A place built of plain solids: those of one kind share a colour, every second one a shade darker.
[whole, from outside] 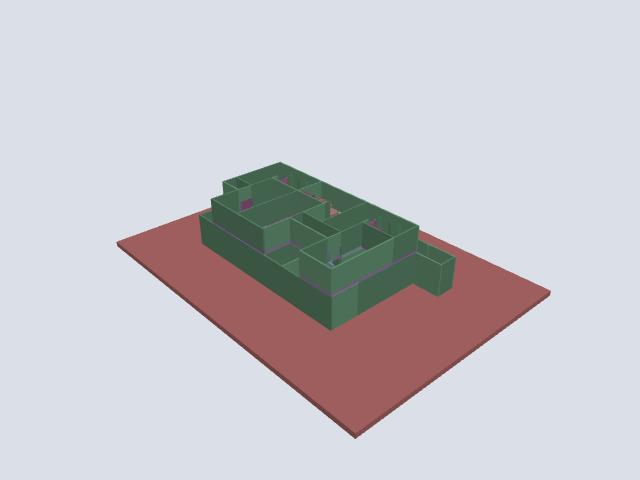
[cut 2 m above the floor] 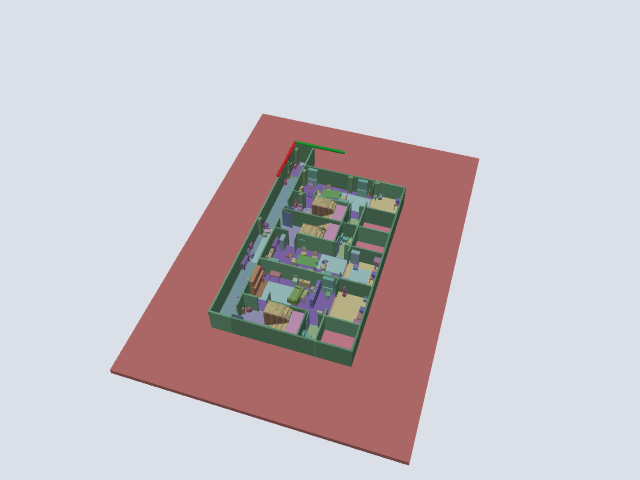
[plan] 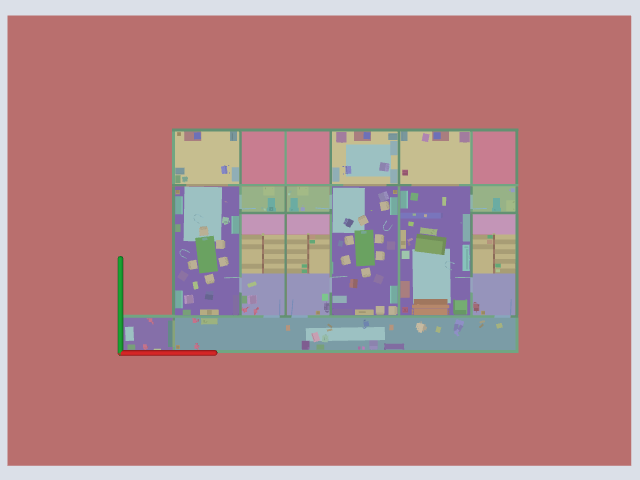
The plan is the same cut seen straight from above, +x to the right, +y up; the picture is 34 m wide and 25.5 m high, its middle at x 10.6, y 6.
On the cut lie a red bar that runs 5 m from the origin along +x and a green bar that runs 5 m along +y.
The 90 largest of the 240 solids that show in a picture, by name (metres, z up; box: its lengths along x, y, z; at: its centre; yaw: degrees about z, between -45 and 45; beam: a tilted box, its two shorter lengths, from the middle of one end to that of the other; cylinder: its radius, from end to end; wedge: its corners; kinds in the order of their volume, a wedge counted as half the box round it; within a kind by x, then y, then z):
{
 "under_1": {"box": [33.14, 23.93, 0.5], "at": [10.57, 5.96, -0.63]},
 "wall_1": {"box": [0.16, 2.86, 2.27], "at": [2.82, 3.43, 4.27]},
 "wall_2": {"box": [0.16, 6.82, 3.18], "at": [2.82, 5.44, 1.24]},
 "wall_3": {"box": [0.16, 6.78, 2.27], "at": [2.82, 8.38, 4.27]},
 "wall_4": {"box": [0.16, 2.79, 3.18], "at": [2.82, 10.38, 1.24]},
 "wall_5": {"box": [7.6, 0.13, 3.18], "at": [3.8, 1.94, 1.24]},
 "wall_6": {"box": [3.7, 0.13, 2.27], "at": [4.59, 4.92, 4.27]},
 "wall_7": {"box": [3.73, 0.16, 2.27], "at": [4.61, 11.85, 4.27]},
 "wall_8": {"box": [0.13, 3.35, 3.18], "at": [6.38, 5.69, 1.24]},
 "wall_9": {"box": [0.13, 2.79, 3.18], "at": [6.38, 10.38, 1.24]},
 "wall_10": {"box": [0.16, 2.76, 2.27], "at": [6.39, 10.39, 4.27]},
 "wall_11": {"box": [0.13, 5.37, 5.75], "at": [8.78, 4.68, 2.53]},
 "wall_12": {"box": [4.93, 0.13, 5.75], "at": [8.78, 7.43, 2.53]},
 "wall_13": {"box": [6.13, 0.13, 3.18], "at": [8.78, 8.91, 1.24]},
 "wall_14": {"box": [4.93, 0.16, 2.27], "at": [8.78, 8.93, 4.27]},
 "wall_15": {"box": [0.13, 2.79, 3.18], "at": [8.78, 10.38, 1.24]},
 "wall_16": {"box": [21.14, 0.16, 3.18], "at": [10.57, 0.08, 1.24]},
 "wall_17": {"box": [0.16, 2.76, 2.27], "at": [11.16, 10.39, 4.27]},
 "wall_18": {"box": [0.13, 3.35, 3.18], "at": [11.18, 5.69, 1.24]},
 "wall_19": {"box": [0.13, 2.79, 3.18], "at": [11.18, 10.38, 1.24]},
 "wall_20": {"box": [18.4, 0.16, 2.27], "at": [11.94, 1.92, 4.27]},
 "wall_21": {"box": [18.4, 0.16, 3.18], "at": [11.94, 11.85, 1.24]},
 "wall_22": {"box": [0.13, 6.85, 3.18], "at": [14.79, 5.42, 1.24]},
 "wall_23": {"box": [0.13, 6.78, 2.27], "at": [14.79, 8.38, 4.27]},
 "wall_24": {"box": [0.13, 2.79, 3.18], "at": [14.79, 10.38, 1.24]},
 "wall_25": {"box": [9.93, 0.13, 3.18], "at": [14.91, 1.94, 1.24]},
 "wall_26": {"box": [7.6, 0.13, 2.27], "at": [14.91, 4.92, 4.27]},
 "wall_27": {"box": [7.66, 0.16, 2.27], "at": [14.91, 11.85, 4.27]},
 "wall_28": {"box": [0.13, 3.35, 3.18], "at": [18.64, 5.69, 1.24]},
 "wall_29": {"box": [0.13, 2.79, 3.18], "at": [18.64, 10.38, 1.24]},
 "wall_30": {"box": [0.16, 2.76, 2.27], "at": [18.66, 10.39, 4.27]},
 "wall_31": {"box": [3.16, 0.13, 3.18], "at": [19.56, 8.91, 1.24]},
 "wall_32": {"box": [2.56, 0.13, 5.75], "at": [19.86, 7.43, 2.53]},
 "wall_33": {"box": [0.16, 5.37, 5.75], "at": [21.06, 4.68, 2.53]},
 "wall_34": {"box": [0.16, 1.35, 5.75], "at": [21.06, 8.18, 2.53]},
 "wall_35": {"box": [0.16, 2.79, 3.18], "at": [21.06, 10.38, 1.24]},
 "stair_1": {"box": [1.08, 0.52, 3.08], "at": [6.98, 4.48, 1.24]},
 "stair_2": {"box": [1.08, 1.29, 2.56], "at": [6.98, 4.87, 0.98]},
 "stair_3": {"box": [1.08, 1.55, 2.39], "at": [6.98, 4.99, 0.89]},
 "stair_4": {"box": [1.08, 1.81, 2.21], "at": [6.98, 5.12, 0.81]},
 "stair_5": {"box": [1.08, 2.07, 2.04], "at": [6.98, 5.25, 0.72]},
 "stair_6": {"box": [1.08, 2.07, 0.47], "at": [8.17, 5.25, -0.06]},
 "stair_7": {"box": [1.08, 1.81, 0.65], "at": [8.17, 5.38, 0.02]},
 "stair_8": {"box": [1.08, 1.55, 0.82], "at": [8.17, 5.51, 0.11]},
 "stair_9": {"box": [1.08, 1.29, 1.0], "at": [8.17, 5.64, 0.2]},
 "stair_10": {"box": [1.08, 1.03, 1.17], "at": [8.17, 5.77, 0.28]},
 "stair_11": {"box": [1.08, 0.77, 1.34], "at": [8.17, 5.9, 0.37]},
 "stair_12": {"box": [1.08, 2.07, 0.47], "at": [9.38, 5.25, -0.06]},
 "stair_13": {"box": [1.08, 1.81, 0.65], "at": [9.38, 5.38, 0.02]},
 "stair_14": {"box": [1.08, 1.55, 0.82], "at": [9.38, 5.51, 0.11]},
 "stair_15": {"box": [1.08, 1.29, 1.0], "at": [9.38, 5.64, 0.2]},
 "stair_16": {"box": [1.08, 1.03, 1.17], "at": [9.38, 5.77, 0.28]},
 "stair_17": {"box": [1.08, 0.77, 1.34], "at": [9.38, 5.9, 0.37]},
 "stair_18": {"box": [1.08, 0.77, 2.91], "at": [10.57, 4.61, 1.15]},
 "stair_19": {"box": [1.08, 1.29, 2.56], "at": [10.57, 4.87, 0.98]},
 "stair_20": {"box": [1.08, 1.55, 2.39], "at": [10.57, 4.99, 0.89]},
 "stair_21": {"box": [1.08, 1.81, 2.21], "at": [10.57, 5.12, 0.81]},
 "stair_22": {"box": [1.08, 2.07, 2.04], "at": [10.57, 5.25, 0.72]},
 "stair_23": {"box": [1.08, 0.77, 2.91], "at": [19.25, 4.61, 1.15]},
 "stair_24": {"box": [1.08, 1.29, 2.56], "at": [19.25, 4.87, 0.98]},
 "stair_25": {"box": [1.08, 1.55, 2.39], "at": [19.25, 4.99, 0.89]},
 "stair_26": {"box": [1.08, 1.81, 2.21], "at": [19.25, 5.12, 0.81]},
 "stair_27": {"box": [1.08, 2.07, 2.04], "at": [19.25, 5.25, 0.72]},
 "stair_28": {"box": [1.08, 2.07, 0.47], "at": [20.44, 5.25, -0.06]},
 "stair_29": {"box": [1.08, 1.81, 0.65], "at": [20.44, 5.38, 0.02]},
 "stair_30": {"box": [1.08, 1.55, 0.82], "at": [20.44, 5.51, 0.11]},
 "stair_31": {"box": [1.08, 1.29, 1.0], "at": [20.44, 5.64, 0.2]},
 "stair_32": {"box": [1.08, 1.03, 1.17], "at": [20.44, 5.77, 0.28]},
 "stair_33": {"box": [1.08, 0.77, 1.34], "at": [20.44, 5.9, 0.37]},
 "floor_living_1": {"box": [3.41, 6.85, 0.8], "at": [4.61, 5.42, -0.4]},
 "floor_living_2": {"box": [3.49, 6.85, 0.8], "at": [12.98, 5.42, -0.4]},
 "floor_living_3": {"box": [3.72, 6.85, 0.8], "at": [16.72, 5.42, -0.4]},
 "floor_platform_1": {"box": [3.41, 2.79, 0.98], "at": [4.61, 10.38, -0.31]},
 "floor_platform_2": {"box": [3.49, 2.79, 0.98], "at": [12.98, 10.38, -0.31]},
 "floor_platform_3": {"box": [3.72, 2.79, 0.98], "at": [16.72, 10.38, -0.31]},
 "floor_gallery_1": {"box": [18.08, 1.71, 0.8], "at": [11.94, 1.01, -0.4]},
 "floor_store_1": {"box": [2.27, 2.79, 0.8], "at": [7.58, 10.38, -0.4]},
 "floor_store_2": {"box": [2.27, 2.79, 0.8], "at": [9.97, 10.38, -0.4]},
 "floor_store_3": {"box": [2.27, 2.79, 0.8], "at": [19.84, 10.38, -0.4]},
 "stair_landing_1": {"box": [2.27, 1.08, 1.87], "at": [7.58, 6.83, 0.63]},
 "stair_landing_2": {"box": [2.27, 1.08, 1.87], "at": [9.97, 6.83, 0.63]},
 "stair_landing_3": {"box": [2.27, 1.08, 1.87], "at": [19.84, 6.83, 0.63]},
 "floor_lobby_1": {"box": [2.27, 2.22, 0.8], "at": [7.58, 3.11, -0.4]},
 "floor_lobby_2": {"box": [2.27, 2.22, 0.8], "at": [9.97, 3.11, -0.4]},
 "floor_lobby_3": {"box": [2.27, 2.22, 0.8], "at": [19.84, 3.11, -0.4]},
 "floor_latrine_1": {"box": [2.27, 1.35, 0.8], "at": [7.58, 8.18, -0.4]},
 "floor_latrine_2": {"box": [2.27, 1.35, 0.8], "at": [9.97, 8.18, -0.4]},
 "floor_latrine_3": {"box": [2.27, 1.35, 0.8], "at": [19.84, 8.18, -0.4]},
 "floor_vestibule_1": {"box": [2.61, 1.71, 0.5], "at": [1.47, 1.01, -0.55]},
 "fireplace_1": {"box": [1.8, 0.36, 2.87], "at": [16.48, 2.19, 1.44]}
}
